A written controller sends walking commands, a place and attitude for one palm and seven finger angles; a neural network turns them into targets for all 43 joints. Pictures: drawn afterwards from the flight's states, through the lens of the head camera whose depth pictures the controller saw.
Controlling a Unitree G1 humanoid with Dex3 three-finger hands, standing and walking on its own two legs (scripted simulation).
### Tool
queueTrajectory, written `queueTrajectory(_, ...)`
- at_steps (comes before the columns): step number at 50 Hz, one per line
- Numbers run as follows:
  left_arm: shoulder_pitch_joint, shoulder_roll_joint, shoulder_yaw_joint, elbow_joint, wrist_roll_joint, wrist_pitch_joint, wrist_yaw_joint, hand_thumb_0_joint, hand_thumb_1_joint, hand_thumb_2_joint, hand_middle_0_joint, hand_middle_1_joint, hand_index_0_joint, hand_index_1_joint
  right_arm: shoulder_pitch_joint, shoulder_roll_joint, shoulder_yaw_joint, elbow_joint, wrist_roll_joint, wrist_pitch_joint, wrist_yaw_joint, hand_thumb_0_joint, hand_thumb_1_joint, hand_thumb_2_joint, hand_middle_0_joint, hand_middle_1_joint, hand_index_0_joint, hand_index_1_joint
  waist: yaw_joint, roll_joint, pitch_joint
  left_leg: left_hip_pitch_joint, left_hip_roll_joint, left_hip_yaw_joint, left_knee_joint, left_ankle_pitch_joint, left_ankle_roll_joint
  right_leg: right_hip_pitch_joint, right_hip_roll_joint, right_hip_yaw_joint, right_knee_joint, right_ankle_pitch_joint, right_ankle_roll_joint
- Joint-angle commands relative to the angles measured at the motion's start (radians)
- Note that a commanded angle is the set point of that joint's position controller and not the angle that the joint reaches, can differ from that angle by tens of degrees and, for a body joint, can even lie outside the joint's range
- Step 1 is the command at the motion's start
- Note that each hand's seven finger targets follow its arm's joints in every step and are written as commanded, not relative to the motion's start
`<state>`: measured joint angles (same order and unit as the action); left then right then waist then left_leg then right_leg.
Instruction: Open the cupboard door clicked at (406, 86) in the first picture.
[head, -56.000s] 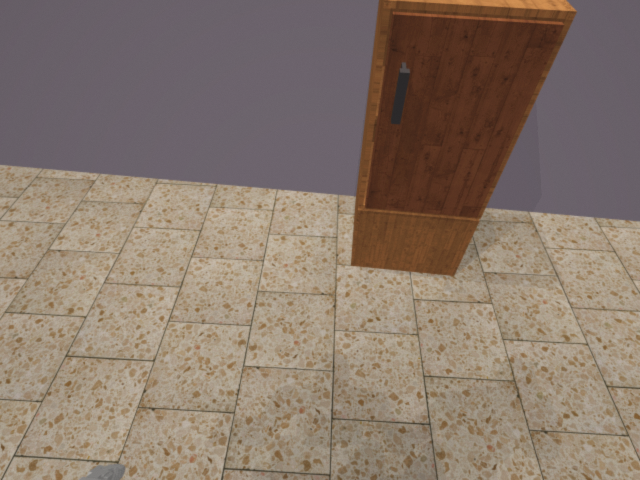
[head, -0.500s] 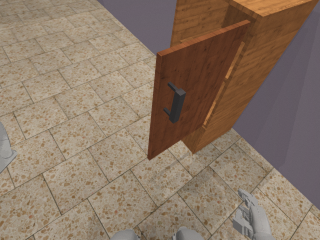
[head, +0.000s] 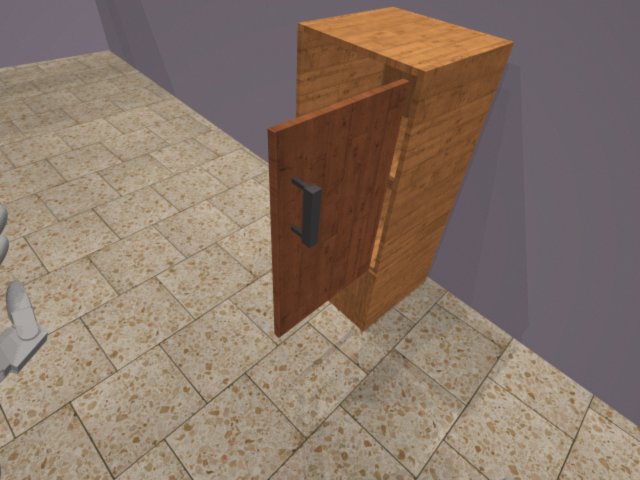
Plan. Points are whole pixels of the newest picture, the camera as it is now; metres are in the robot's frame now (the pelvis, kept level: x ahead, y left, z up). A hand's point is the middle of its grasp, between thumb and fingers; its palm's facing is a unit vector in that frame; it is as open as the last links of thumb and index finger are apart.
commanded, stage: stop stepping back and stand still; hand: left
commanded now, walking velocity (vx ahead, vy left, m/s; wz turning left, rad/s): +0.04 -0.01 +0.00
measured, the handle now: (303, 211) +0.59 +0.07 +0.01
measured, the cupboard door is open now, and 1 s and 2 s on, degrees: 92 92 92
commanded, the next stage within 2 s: let the arm hang, fingers relaxed in 0.40 s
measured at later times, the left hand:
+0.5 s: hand (71, 341) +0.20 +0.25 +0.16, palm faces +0.44 -0.79 -0.43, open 7.4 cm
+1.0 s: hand out of the picture -0.06 +0.20 -0.17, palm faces +0.03 -0.98 -0.21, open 7.2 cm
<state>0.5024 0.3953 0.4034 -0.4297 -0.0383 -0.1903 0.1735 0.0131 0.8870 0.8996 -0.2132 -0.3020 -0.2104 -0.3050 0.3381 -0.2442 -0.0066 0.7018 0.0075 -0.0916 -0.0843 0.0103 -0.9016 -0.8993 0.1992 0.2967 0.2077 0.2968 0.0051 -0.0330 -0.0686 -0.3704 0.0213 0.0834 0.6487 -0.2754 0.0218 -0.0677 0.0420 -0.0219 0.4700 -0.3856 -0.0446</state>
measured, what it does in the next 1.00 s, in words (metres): steps on the spot: left foot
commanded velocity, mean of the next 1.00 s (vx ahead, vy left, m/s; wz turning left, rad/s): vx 0.00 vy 0.00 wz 0.00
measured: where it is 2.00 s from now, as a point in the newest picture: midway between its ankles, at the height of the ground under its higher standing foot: outside the picture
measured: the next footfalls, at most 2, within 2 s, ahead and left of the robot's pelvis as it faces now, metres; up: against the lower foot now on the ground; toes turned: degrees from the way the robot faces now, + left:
left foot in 0.02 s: +0.06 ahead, +0.11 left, +0.00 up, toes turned -1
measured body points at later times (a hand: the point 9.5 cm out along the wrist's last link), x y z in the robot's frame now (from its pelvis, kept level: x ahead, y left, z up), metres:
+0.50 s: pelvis -0.01 -0.01 +0.00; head -0.01 -0.02 +0.45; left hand +0.17 +0.29 +0.18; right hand +0.14 -0.24 -0.10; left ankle +0.02 +0.11 -0.73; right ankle -0.02 -0.09 -0.73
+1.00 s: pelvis -0.03 +0.00 +0.01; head -0.01 +0.01 +0.46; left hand -0.06 +0.25 -0.15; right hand -0.03 -0.23 -0.15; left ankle +0.02 +0.11 -0.73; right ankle -0.02 -0.09 -0.73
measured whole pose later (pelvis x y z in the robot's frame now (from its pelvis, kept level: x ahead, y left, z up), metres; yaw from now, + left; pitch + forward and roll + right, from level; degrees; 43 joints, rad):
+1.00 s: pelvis -0.03 +0.00 +0.01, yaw +0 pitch -2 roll -1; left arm 0.31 0.21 0.01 1.13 0.01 0.02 0.02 0.00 0.96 0.90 -0.20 -0.30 -0.20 -0.30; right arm 0.26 -0.16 0.02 1.11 -0.02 0.04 -0.02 0.00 -0.91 -0.90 0.19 0.30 0.20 0.30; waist 0.01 -0.01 0.07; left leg -0.24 0.00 -0.01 0.43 -0.16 0.01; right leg -0.16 0.02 -0.12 0.39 -0.20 -0.05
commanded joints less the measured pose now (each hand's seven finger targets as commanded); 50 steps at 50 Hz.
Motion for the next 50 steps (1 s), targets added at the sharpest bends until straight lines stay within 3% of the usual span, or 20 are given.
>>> queueTrajectory(1,-0.127,0.209,0.119,-0.259,0.003,-0.083,0.013,0.0,0.9,0.9,-0.2,-0.3,-0.2,-0.3,-0.184,-0.114,-0.047,-0.201,-0.005,-0.092,-0.017,0.0,-0.9,-0.9,0.2,0.3,0.2,0.3,-0.024,0.163,0.077,0.282,0.083,-0.142,-0.228,0.049,0.077,-0.3,-0.121,0.093,0.108,0.175,-0.004)
queueTrajectory(2,-0.113,0.214,0.14,-0.3,0.0,-0.094,0.016,0.0,0.9,0.9,-0.2,-0.3,-0.2,-0.3,-0.176,-0.124,-0.05,-0.215,-0.002,-0.096,-0.011,0.0,-0.9,-0.9,0.2,0.3,0.2,0.3,-0.02,0.251,0.021,0.365,0.185,-0.319,-0.236,0.21,0.131,-0.366,-0.04,0.03,0.262,0.181,0.045)
queueTrajectory(3,-0.067,0.242,0.169,-0.292,0.0,-0.104,0.012,0.0,0.9,0.9,-0.2,-0.3,-0.2,-0.3,-0.166,-0.089,-0.036,-0.188,-0.019,-0.103,-0.006,0.0,-0.9,-0.9,0.2,0.3,0.2,0.3,-0.033,0.353,-0.016,0.349,0.281,-0.488,-0.366,0.146,0.17,-0.413,-0.018,-0.004,0.426,-0.131,0.048)
queueTrajectory(4,-0.064,0.254,0.18,-0.307,0.007,-0.099,0.01,0.0,0.9,0.9,-0.2,-0.3,-0.2,-0.3,-0.181,-0.077,-0.036,-0.188,-0.031,-0.112,0.0,0.0,-0.9,-0.9,0.2,0.3,0.2,0.3,-0.027,0.271,0.018,0.2,0.329,-0.548,-0.453,-0.035,0.189,-0.366,-0.033,0.041,0.524,-0.193,0.044)
queueTrajectory(6,-0.021,0.244,0.195,-0.307,0.004,-0.101,0.013,0.0,0.9,0.9,-0.2,-0.3,-0.2,-0.3,-0.189,-0.073,-0.041,-0.18,-0.024,-0.126,0.004,0.0,-0.9,-0.9,0.2,0.3,0.2,0.3,-0.017,0.172,0.045,0.096,0.291,-0.415,-0.46,-0.145,0.176,-0.3,-0.063,0.042,0.45,-0.11,0.044)
queueTrajectory(8,0.08,0.203,0.184,-0.28,0.003,-0.087,0.016,0.0,0.9,0.9,-0.2,-0.3,-0.2,-0.3,-0.193,-0.069,-0.034,-0.182,-0.02,-0.123,0.009,0.0,-0.9,-0.9,0.2,0.3,0.2,0.3,-0.009,0.228,0.032,0.015,0.219,-0.236,-0.467,-0.197,0.116,-0.158,-0.044,-0.035,0.291,-0.064,0.046)
queueTrajectory(12,0.083,0.183,0.163,-0.209,0.008,-0.073,0.012,0.0,0.9,0.9,-0.2,-0.3,-0.2,-0.3,-0.193,-0.077,-0.028,-0.206,-0.014,-0.104,0.006,0.0,-0.9,-0.9,0.2,0.3,0.2,0.3,-0.018,0.208,0.055,-0.148,0.143,-0.116,-0.414,-0.323,0.037,0.059,-0.028,-0.09,0.028,0.048,0.044)
queueTrajectory(13,0.071,0.189,0.164,-0.185,0.01,-0.071,0.01,0.0,0.9,0.9,-0.2,-0.3,-0.2,-0.3,-0.194,-0.074,-0.03,-0.209,-0.014,-0.096,0.005,0.0,-0.9,-0.9,0.2,0.3,0.2,0.3,-0.021,0.137,0.066,-0.136,0.108,-0.095,-0.344,-0.283,0.018,0.038,-0.046,-0.036,-0.056,0.049,0.031)
queueTrajectory(15,0.026,0.211,0.171,-0.161,0.006,-0.064,0.002,0.0,0.9,0.9,-0.2,-0.3,-0.2,-0.3,-0.202,-0.077,-0.039,-0.21,-0.019,-0.084,0.006,0.0,-0.9,-0.9,0.2,0.3,0.2,0.3,-0.023,-0.062,0.073,-0.034,0.013,-0.053,-0.06,-0.154,-0.024,-0.187,-0.204,0.287,-0.26,-0.159,-0.046)
queueTrajectory(16,0.007,0.182,0.132,-0.156,0.001,-0.052,-0.002,0.0,0.9,0.9,-0.2,-0.3,-0.2,-0.3,-0.182,-0.063,-0.038,-0.193,-0.013,-0.075,0.011,0.0,-0.9,-0.9,0.2,0.3,0.2,0.3,-0.02,-0.166,0.09,-0.019,-0.001,-0.066,0.075,-0.092,-0.027,-0.253,-0.297,0.403,-0.323,-0.208,-0.082)
queueTrajectory(18,-0.054,0.174,0.113,-0.161,0.011,-0.059,0.001,0.0,0.9,0.9,-0.2,-0.3,-0.2,-0.3,-0.183,-0.068,-0.031,-0.182,-0.01,-0.076,0.018,0.0,-0.9,-0.9,0.2,0.3,0.2,0.3,-0.024,-0.137,0.069,-0.058,0.01,-0.097,0.144,-0.083,-0.025,-0.157,-0.311,0.326,-0.246,0.083,-0.101)
queueTrajectory(24,-0.098,0.184,0.108,-0.236,0.009,-0.069,0.011,0.0,0.9,0.9,-0.2,-0.3,-0.2,-0.3,-0.218,-0.078,-0.031,-0.199,-0.008,-0.09,0.002,0.0,-0.9,-0.9,0.2,0.3,0.2,0.3,0.003,0.052,-0.005,0.211,0.046,-0.103,-0.23,0.262,0.008,-0.094,-0.143,0.108,-0.077,0.369,0.026)
queueTrajectory(25,-0.061,-0.014,-0.329,0.568,0.064,0.043,-0.124,0.0,0.9,0.9,-0.2,-0.3,-0.2,-0.3,-0.268,-0.212,-0.076,0.023,-0.009,-0.142,0.088,0.0,-0.9,-0.9,0.2,0.3,0.2,0.3,-0.042,0.05,0.03,0.182,0.113,-0.181,-0.064,0.517,0.017,-0.276,-0.161,-0.01,0.107,0.39,0.021)
queueTrajectory(26,-0.052,-0.024,-0.287,0.592,0.076,0.147,-0.158,0.0,0.9,0.9,-0.2,-0.3,-0.2,-0.3,-0.194,-0.237,-0.084,0.021,-0.012,-0.042,0.092,0.0,-0.9,-0.9,0.2,0.3,0.2,0.3,-0.009,0.083,-0.014,0.14,0.13,-0.193,-0.093,0.604,0.046,-0.215,-0.155,0.04,0.092,0.445,0.021)
queueTrajectory(28,-0.109,-0.025,-0.289,0.662,0.075,0.17,-0.169,0.0,0.9,0.9,-0.2,-0.3,-0.2,-0.3,-0.194,-0.194,-0.061,0.009,-0.021,0.006,0.084,0.0,-0.9,-0.9,0.2,0.3,0.2,0.3,0.01,0.043,-0.025,0.037,0.141,-0.238,-0.124,0.531,0.086,-0.143,-0.121,0.004,0.136,0.367,0.012)
queueTrajectory(30,-0.181,0.008,-0.303,0.785,0.078,0.159,-0.174,0.0,0.9,0.9,-0.2,-0.3,-0.2,-0.3,-0.222,-0.18,-0.048,0.023,-0.029,0.022,0.082,0.0,-0.9,-0.9,0.2,0.3,0.2,0.3,0.014,-0.108,-0.047,0.04,0.097,-0.204,-0.109,0.425,0.046,-0.093,-0.151,0.053,0.06,0.428,-0.007)
queueTrajectory(32,-0.248,0.034,-0.318,0.921,0.072,0.16,-0.173,0.0,0.9,0.9,-0.2,-0.3,-0.2,-0.3,-0.206,-0.163,-0.038,0.057,-0.029,0.048,0.08,0.0,-0.9,-0.9,0.2,0.3,0.2,0.3,-0.011,-0.139,-0.059,0.091,0.042,-0.155,-0.089,0.315,0.008,-0.099,-0.224,0.096,0.01,0.5,-0.044)
queueTrajectory(38,-0.281,-0.028,-0.369,1.261,0.055,0.187,-0.158,0.0,0.9,0.9,-0.2,-0.3,-0.2,-0.3,-0.226,-0.103,0.005,0.19,-0.035,0.088,0.071,0.0,-0.9,-0.9,0.2,0.3,0.2,0.3,0.004,0.166,0.021,0.104,0.071,-0.195,-0.262,0.214,0.008,-0.066,-0.157,0.069,-0.088,0.208,0.003)
queueTrajectory(43,-0.237,-0.073,-0.367,1.419,0.05,0.182,-0.156,0.0,0.9,0.9,-0.2,-0.3,-0.2,-0.3,-0.151,-0.064,0.003,0.291,-0.034,0.097,0.058,0.0,-0.9,-0.9,0.2,0.3,0.2,0.3,-0.003,0.195,0.054,0.126,0.061,-0.18,-0.293,0.079,-0.001,-0.075,-0.165,0.076,-0.179,0.118,-0.013)
queueTrajectory(50,-0.184,-0.113,-0.382,1.531,0.045,0.183,-0.151,0.0,0.9,0.9,-0.2,-0.3,-0.2,-0.3,-0.041,-0.031,-0.001,0.379,-0.029,0.105,0.051,0.0,-0.9,-0.9,0.2,0.3,0.2,0.3,-0.009,0.037,0.135,0.147,0.062,-0.171,-0.312,0.037,0.007,-0.148,-0.157,0.058,-0.208,0.037,-0.012)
